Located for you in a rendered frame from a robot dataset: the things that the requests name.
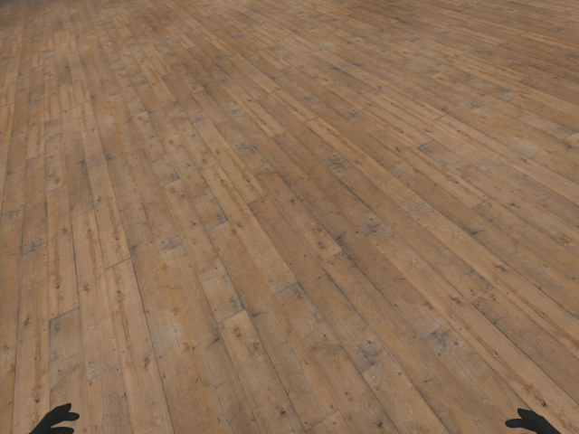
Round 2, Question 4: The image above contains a left robot hand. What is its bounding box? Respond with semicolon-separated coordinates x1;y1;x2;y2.
29;403;80;434

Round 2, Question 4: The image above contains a right robot hand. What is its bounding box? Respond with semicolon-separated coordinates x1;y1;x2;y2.
505;409;561;434

